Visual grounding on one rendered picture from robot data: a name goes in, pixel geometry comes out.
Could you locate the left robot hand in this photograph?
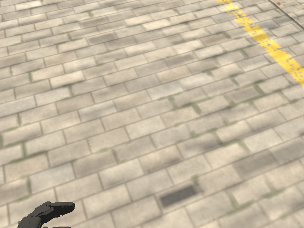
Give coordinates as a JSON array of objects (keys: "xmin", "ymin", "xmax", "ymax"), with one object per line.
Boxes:
[{"xmin": 17, "ymin": 201, "xmax": 75, "ymax": 228}]

